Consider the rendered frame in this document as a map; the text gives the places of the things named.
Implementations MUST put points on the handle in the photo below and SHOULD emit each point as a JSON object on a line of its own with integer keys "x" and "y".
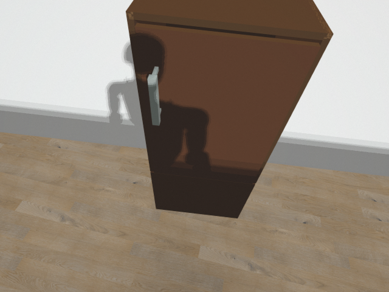
{"x": 154, "y": 96}

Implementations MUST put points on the cupboard door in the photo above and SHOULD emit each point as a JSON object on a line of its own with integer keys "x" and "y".
{"x": 223, "y": 96}

